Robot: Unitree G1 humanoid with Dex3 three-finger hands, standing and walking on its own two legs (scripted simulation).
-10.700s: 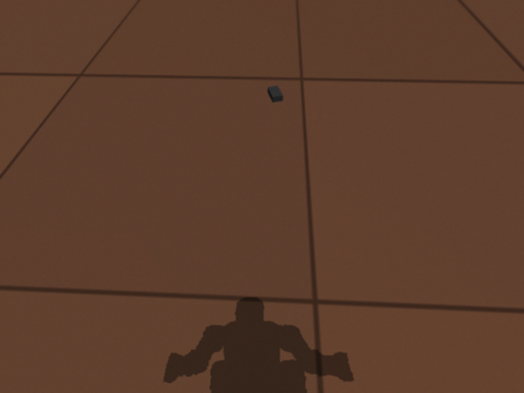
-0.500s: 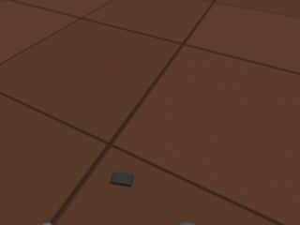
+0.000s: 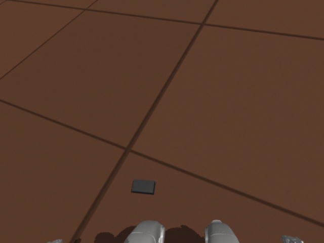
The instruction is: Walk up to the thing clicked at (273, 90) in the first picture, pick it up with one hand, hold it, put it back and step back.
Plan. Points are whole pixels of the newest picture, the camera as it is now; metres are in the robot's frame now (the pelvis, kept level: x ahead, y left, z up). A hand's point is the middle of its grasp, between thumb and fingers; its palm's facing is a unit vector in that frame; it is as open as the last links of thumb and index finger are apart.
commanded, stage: walk up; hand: left
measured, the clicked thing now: (143, 186) +0.46 +0.22 -0.73
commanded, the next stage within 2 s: none
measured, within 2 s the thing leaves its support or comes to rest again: neither
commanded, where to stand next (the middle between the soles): +0.06 -0.01 m, yaw -4 degrees
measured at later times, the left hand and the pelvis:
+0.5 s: hand out of the picture +0.01 +0.31 -0.17, palm faces -0.11 -0.94 -0.32, open 7.4 cm; pelvis -0.08 +0.04 +0.00, yaw -4 degrees
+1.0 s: hand out of the picture -0.02 +0.30 -0.11, palm faces -0.04 -0.88 -0.47, open 7.4 cm; pelvis -0.04 +0.00 +0.01, yaw -3 degrees
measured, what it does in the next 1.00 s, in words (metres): steps on the spot: left foot, then right foot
